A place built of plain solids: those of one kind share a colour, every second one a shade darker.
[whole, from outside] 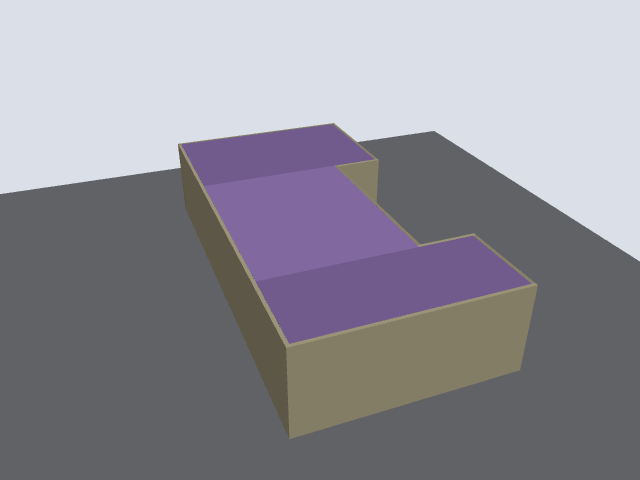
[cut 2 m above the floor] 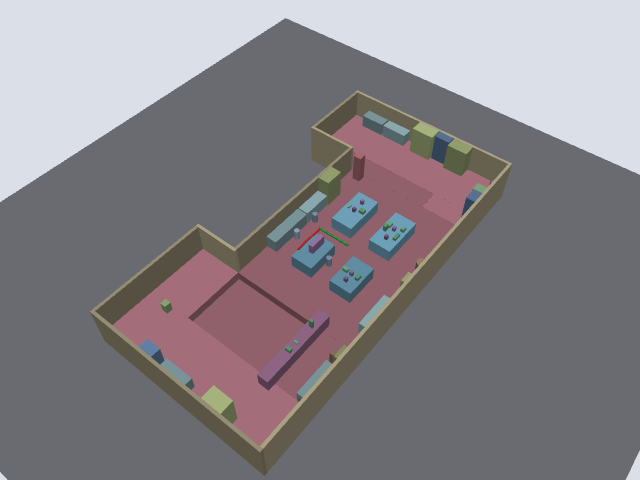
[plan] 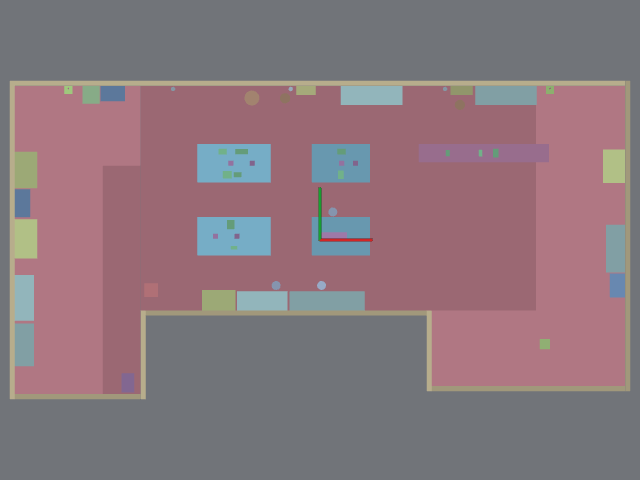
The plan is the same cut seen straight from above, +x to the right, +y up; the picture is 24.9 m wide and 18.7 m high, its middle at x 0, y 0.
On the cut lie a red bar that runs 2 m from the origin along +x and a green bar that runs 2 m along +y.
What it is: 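One storey of a laboratory for chemistry or biology, grown in wings along a spine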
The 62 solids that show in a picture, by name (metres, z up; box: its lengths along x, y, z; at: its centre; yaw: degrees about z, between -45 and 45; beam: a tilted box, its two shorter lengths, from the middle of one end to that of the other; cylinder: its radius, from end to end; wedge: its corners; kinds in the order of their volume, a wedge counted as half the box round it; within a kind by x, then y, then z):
{
 "roof_1": {"box": [4.9, 12.01, 0.2], "at": [-9.44, 0.0, 5.12]},
 "roof_2": {"box": [11.34, 8.75, 1.42], "at": [-1.32, 1.63, 4.52]},
 "roof_3": {"box": [7.53, 11.69, 1.4], "at": [8.12, 0.16, 4.53]},
 "floor_1": {"box": [3.42, 12.01, 1.05], "at": [-10.18, 0.0, 0.47]},
 "floor_2": {"box": [1.48, 3.26, 1.05], "at": [-7.73, -4.37, 0.47]},
 "floor_3": {"box": [1.48, 5.64, 1.05], "at": [-7.73, 0.07, 0.47]},
 "floor_4": {"box": [1.48, 3.11, 1.05], "at": [-7.73, 4.45, 0.47]},
 "floor_5": {"box": [11.34, 8.75, 1.05], "at": [-1.32, 1.63, 0.47]},
 "floor_6": {"box": [4.06, 2.94, 1.05], "at": [6.39, -4.22, 0.47]},
 "floor_7": {"box": [4.06, 5.64, 0.42], "at": [6.39, 0.07, 0.16]},
 "floor_8": {"box": [4.06, 3.11, 1.05], "at": [6.39, 4.45, 0.47]},
 "floor_9": {"box": [3.47, 11.69, 1.05], "at": [10.15, 0.16, 0.47]},
 "wall_1": {"box": [0.2, 12.41, 5.27], "at": [-11.99, 0.0, 2.59]},
 "wall_2": {"box": [4.9, 0.2, 5.27], "at": [-9.44, -6.1, 2.59]},
 "wall_3": {"box": [0.2, 3.46, 5.27], "at": [-6.89, -4.47, 2.59]},
 "wall_4": {"box": [10.94, 0.2, 5.27], "at": [-1.32, -2.85, 2.59]},
 "wall_5": {"box": [23.78, 0.2, 5.27], "at": [0.0, 6.1, 2.59]},
 "wall_6": {"box": [0.2, 3.14, 5.27], "at": [4.26, -4.32, 2.59]},
 "wall_7": {"box": [7.53, 0.2, 5.27], "at": [8.12, -5.79, 2.59]},
 "wall_8": {"box": [0.2, 12.09, 5.27], "at": [11.99, 0.16, 2.59]},
 "island_1": {"box": [2.87, 1.5, 0.9], "at": [-3.35, 0.15, 1.45]},
 "island_2": {"box": [2.87, 1.5, 0.9], "at": [-3.35, 2.99, 1.45]},
 "island_3": {"box": [2.28, 1.5, 0.9], "at": [0.81, 0.15, 1.45]},
 "island_4": {"box": [2.28, 1.5, 0.9], "at": [0.81, 2.99, 1.45]},
 "fume_1": {"box": [0.87, 1.53, 2.4], "at": [-11.45, 0.04, 2.2]},
 "fume_2": {"box": [0.87, 1.42, 2.4], "at": [-11.45, 2.73, 2.2]},
 "fume_3": {"box": [1.3, 0.8, 2.4], "at": [-3.94, -2.35, 2.2]},
 "fume_4": {"box": [0.86, 1.31, 2.4], "at": [11.46, 2.87, 2.2]},
 "wallbench_1": {"box": [0.75, 1.67, 0.9], "at": [-11.52, -4.09, 1.45]},
 "wallbench_2": {"box": [0.75, 1.78, 0.9], "at": [-11.52, -2.25, 1.45]},
 "wallbench_3": {"box": [1.97, 0.75, 0.9], "at": [-2.25, -2.37, 1.45]},
 "wallbench_4": {"box": [2.93, 0.75, 0.9], "at": [0.28, -2.37, 1.45]},
 "wallbench_5": {"box": [2.4, 0.75, 0.9], "at": [2.01, 5.63, 1.45]},
 "wallbench_6": {"box": [2.39, 0.75, 0.9], "at": [7.25, 5.63, 1.45]},
 "wallbench_7": {"box": [0.75, 1.86, 0.9], "at": [11.51, -0.33, 1.45]},
 "tall_1": {"box": [0.6, 1.1, 2.1], "at": [-11.59, 1.43, 2.05]},
 "tall_2": {"box": [0.96, 0.6, 2.1], "at": [-8.07, 5.7, 2.05]},
 "tall_3": {"box": [0.6, 0.94, 2.1], "at": [11.59, -1.78, 2.05]},
 "guard_1": {"box": [5.08, 0.71, 0.9], "at": [6.39, 3.39, 1.45]},
 "cylinders_1": {"box": [0.77, 0.36, 1.55], "at": [-0.55, 5.82, 1.77]},
 "cylinders_2": {"box": [0.87, 0.36, 1.55], "at": [5.51, 5.82, 1.77]},
 "fridge_1": {"box": [0.67, 0.7, 1.9], "at": [-8.92, 5.65, 1.95]},
 "pier_1": {"box": [0.54, 0.54, 2.81], "at": [-6.58, -1.95, 2.4]},
 "drum_1": {"cylinder": 0.29, "from": [-2.65, 5.53, 1.0], "to": [-2.65, 5.53, 1.62]},
 "drum_2": {"cylinder": 0.2, "from": [-1.36, 5.52, 1.0], "to": [-1.36, 5.52, 1.62]},
 "drum_3": {"cylinder": 0.2, "from": [5.45, 5.26, 1.0], "to": [5.45, 5.26, 1.88]},
 "rack_1": {"box": [1.08, 0.32, 0.66], "at": [0.51, 0.15, 2.23]},
 "covers_1": {"box": [0.51, 0.75, 0.6], "at": [-7.48, -5.57, 1.3]},
 "wash_1": {"box": [0.32, 0.32, 1.05], "at": [-9.8, 5.84, 1.52]},
 "wash_2": {"box": [0.32, 0.32, 1.05], "at": [8.96, 5.84, 1.52]},
 "stool_1": {"cylinder": 0.17, "from": [-1.71, -1.77, 1.0], "to": [-1.71, -1.77, 1.66]},
 "stool_2": {"cylinder": 0.17, "from": [0.06, -1.77, 1.0], "to": [0.06, -1.77, 1.66]},
 "stool_3": {"cylinder": 0.17, "from": [0.5, 1.09, 1.0], "to": [0.5, 1.09, 1.66]},
 "gear_1": {"box": [0.32, 0.22, 0.28], "at": [-3.79, 3.44, 2.04]},
 "gear_2": {"box": [0.36, 0.3, 0.2], "at": [-3.61, 2.54, 2.0]},
 "gear_3": {"box": [0.3, 0.36, 0.2], "at": [-3.47, 0.6, 2.0]},
 "gear_4": {"box": [0.5, 0.2, 0.2], "at": [-3.05, 3.44, 2.0]},
 "gear_5": {"box": [0.22, 0.34, 0.24], "at": [0.81, 2.54, 2.02]},
 "gear_6": {"box": [0.34, 0.22, 0.24], "at": [0.84, 3.44, 2.02]},
 "gear_7": {"box": [0.16, 0.24, 0.62], "at": [4.98, 3.39, 2.21]},
 "gear_8": {"box": [0.22, 0.34, 0.24], "at": [6.85, 3.39, 2.02]},
 "bin_1": {"box": [0.4, 0.4, 0.68], "at": [8.76, -4.06, 1.34]}
}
